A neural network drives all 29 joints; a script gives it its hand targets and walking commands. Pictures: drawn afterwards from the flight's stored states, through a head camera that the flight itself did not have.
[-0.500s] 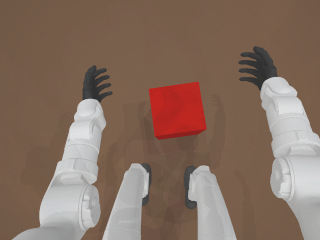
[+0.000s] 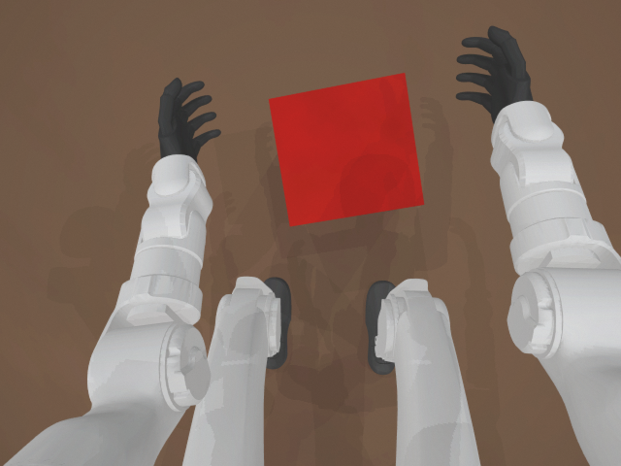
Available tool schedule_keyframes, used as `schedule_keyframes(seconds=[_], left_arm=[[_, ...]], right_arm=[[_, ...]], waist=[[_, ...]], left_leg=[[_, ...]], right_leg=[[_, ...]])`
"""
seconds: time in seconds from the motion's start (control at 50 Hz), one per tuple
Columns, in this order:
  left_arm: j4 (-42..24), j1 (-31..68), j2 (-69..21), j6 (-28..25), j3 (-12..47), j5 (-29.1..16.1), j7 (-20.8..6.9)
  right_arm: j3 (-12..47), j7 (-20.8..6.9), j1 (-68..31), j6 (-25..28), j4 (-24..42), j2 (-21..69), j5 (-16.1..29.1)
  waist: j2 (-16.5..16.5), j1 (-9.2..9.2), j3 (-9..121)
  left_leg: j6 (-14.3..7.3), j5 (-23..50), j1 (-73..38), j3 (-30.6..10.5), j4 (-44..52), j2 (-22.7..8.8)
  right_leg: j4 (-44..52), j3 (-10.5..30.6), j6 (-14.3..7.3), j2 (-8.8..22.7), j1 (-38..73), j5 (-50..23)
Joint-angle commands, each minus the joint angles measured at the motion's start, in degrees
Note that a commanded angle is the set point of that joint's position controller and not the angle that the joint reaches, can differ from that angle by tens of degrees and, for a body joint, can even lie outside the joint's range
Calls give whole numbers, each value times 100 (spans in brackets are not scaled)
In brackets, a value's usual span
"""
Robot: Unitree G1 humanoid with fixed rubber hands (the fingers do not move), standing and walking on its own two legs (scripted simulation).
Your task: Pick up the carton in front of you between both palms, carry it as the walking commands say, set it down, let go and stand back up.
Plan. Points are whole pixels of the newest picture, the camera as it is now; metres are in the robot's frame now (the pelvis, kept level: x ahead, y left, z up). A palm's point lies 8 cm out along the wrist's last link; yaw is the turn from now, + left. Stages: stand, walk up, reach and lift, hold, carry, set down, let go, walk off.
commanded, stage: reach and lift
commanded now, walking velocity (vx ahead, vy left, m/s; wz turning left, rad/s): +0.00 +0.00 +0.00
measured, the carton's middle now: (344, 162) +0.47 -0.03 -0.42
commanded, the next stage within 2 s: none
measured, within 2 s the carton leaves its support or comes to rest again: leaves its support in 1.34 s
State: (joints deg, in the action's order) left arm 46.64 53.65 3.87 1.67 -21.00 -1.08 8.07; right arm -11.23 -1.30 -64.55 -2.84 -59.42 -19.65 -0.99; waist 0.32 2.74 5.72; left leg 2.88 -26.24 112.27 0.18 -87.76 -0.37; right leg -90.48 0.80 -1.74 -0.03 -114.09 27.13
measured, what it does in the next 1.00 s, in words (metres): lowers itself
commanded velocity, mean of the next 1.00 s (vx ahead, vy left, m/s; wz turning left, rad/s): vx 0.00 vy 0.00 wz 0.00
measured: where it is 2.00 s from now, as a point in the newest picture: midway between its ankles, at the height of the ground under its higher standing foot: (325, 341)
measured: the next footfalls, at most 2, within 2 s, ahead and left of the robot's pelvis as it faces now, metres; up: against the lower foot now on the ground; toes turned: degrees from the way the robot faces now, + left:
none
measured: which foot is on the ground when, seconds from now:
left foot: down 0.00-1.00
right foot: down 0.00-1.00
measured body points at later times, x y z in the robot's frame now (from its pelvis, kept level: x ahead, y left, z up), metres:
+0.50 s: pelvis -0.05 +0.01 -0.16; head +0.32 -0.03 +0.10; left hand +0.48 +0.18 -0.33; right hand +0.50 -0.21 -0.35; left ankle +0.09 +0.14 -0.51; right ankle +0.08 -0.10 -0.51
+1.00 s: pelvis -0.04 +0.01 -0.16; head +0.32 -0.03 +0.11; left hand +0.48 +0.16 -0.34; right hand +0.50 -0.18 -0.35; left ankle +0.09 +0.14 -0.51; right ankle +0.08 -0.10 -0.51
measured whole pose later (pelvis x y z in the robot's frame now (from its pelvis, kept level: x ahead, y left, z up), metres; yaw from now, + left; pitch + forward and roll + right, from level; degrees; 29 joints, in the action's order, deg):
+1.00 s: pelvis -0.04 +0.01 -0.16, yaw +2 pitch +38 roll +4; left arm 66.0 75.6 10.9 -1.9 -5.1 -17.8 11.2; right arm 5.2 1.8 -80.9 0.7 -71.4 -25.5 13.1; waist 3.6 2.2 -15.4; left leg 3.1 -29.0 130.0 0.5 -120.5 2.3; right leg -123.8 1.8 -1.6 1.8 -131.2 31.1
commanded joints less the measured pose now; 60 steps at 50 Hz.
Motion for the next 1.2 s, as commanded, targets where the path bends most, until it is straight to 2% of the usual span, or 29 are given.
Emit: schedule_keyframes(seconds=[0.0,0.08,0.14,0.24,0.32,0.4,0.5,0.6,0.64,0.68,0.72,0.9,1.0,1.08,1.1,1.12,1.18], left_arm=[[-718,776,680,-191,405,-406,133],[-1062,1074,860,-136,811,-826,293],[-1064,1401,911,-11,956,-991,384],[-355,2069,980,108,998,-1076,455],[308,2560,1054,50,990,-1094,426],[799,2918,1076,-88,1048,-1187,378],[1479,2969,891,-224,1429,-1689,248],[1485,2733,887,-368,1542,-2005,252],[1386,2623,844,-398,1597,-2081,276],[1331,2582,819,-400,1649,-2095,292],[1398,2558,839,-392,1614,-2018,288],[1404,2797,792,-446,1465,-1624,308],[1472,3269,93,-510,1708,-1648,303],[1745,3213,-69,-536,1297,-1179,336],[1519,3743,-1007,-532,1613,-1185,178],[1641,3980,-1513,-515,1603,-1085,47],[1445,4738,-2989,-342,1588,-749,-406]], right_arm=[[257,135,-1282,214,877,-888,402],[565,186,-1539,200,1193,-1221,843],[690,181,-1838,109,1116,-1367,1046],[844,150,-2372,49,291,-1476,1203],[980,139,-2720,111,-390,-1528,1274],[1098,161,-3079,232,-752,-1616,1323],[1363,258,-3355,415,-680,-1676,1411],[1621,334,-3312,472,-217,-1516,1493],[1657,367,-3227,458,-44,-1452,1495],[1584,402,-3067,426,-34,-1415,1436],[1486,405,-2910,392,-180,-1344,1353],[1526,310,-2920,423,-663,-971,1375],[1858,263,-3340,496,-782,-250,1439],[1935,193,-3477,481,-1013,291,1326],[2236,52,-3900,462,-773,1324,1394],[2311,-57,-4154,444,-832,1825,1382],[2441,-454,-4682,279,-703,3384,1201]], waist=[[-711,-94,6040],[-657,-91,6552],[-650,-70,6296],[-585,-41,5005],[-490,-41,4269],[-410,-91,3934],[-666,-329,4096],[-980,-257,4644],[-1031,-291,4839],[-992,-386,4763],[-890,-392,4349],[-524,-187,3592],[-523,-211,3617],[-599,79,3470],[-636,61,3586],[-668,80,3585],[-685,34,3512]], left_leg=[[169,2335,-1774,349,-346,482],[146,2226,-2048,383,-935,464],[130,1731,-2022,409,-1228,438],[80,685,-1654,364,-1586,340],[42,348,-1487,274,-1905,275],[39,392,-1454,201,-2227,243],[49,785,-1237,217,-2586,314],[51,1220,-1029,353,-2800,399],[55,1300,-963,395,-2826,434],[65,1239,-833,407,-2825,465],[68,1083,-643,389,-2806,473],[54,894,-701,275,-2629,453],[44,845,-906,236,-2570,568],[9,798,-1054,274,-2498,624],[-36,852,-969,275,-2508,683],[-36,870,-861,298,-2557,721],[-86,814,-698,355,-2701,846]], right_leg=[[-174,261,240,-222,4295,-3408],[-725,156,210,-219,4089,-2921],[-966,87,205,-172,3645,-2131],[-1249,107,174,-13,2427,-719],[-1529,191,136,89,1837,-261],[-1835,260,112,133,1574,-231],[-2139,298,99,154,1967,-803],[-2343,309,129,132,2693,-1439],[-2373,297,137,112,2938,-1632],[-2355,288,135,96,2948,-1674],[-2310,310,123,90,2638,-1530],[-2180,349,80,69,1655,-994],[-2094,342,39,2,1558,-849],[-2018,317,85,-44,1444,-634],[-1984,331,71,-107,1491,-706],[-2018,316,78,-137,1472,-748],[-2104,225,60,-304,1334,-767]])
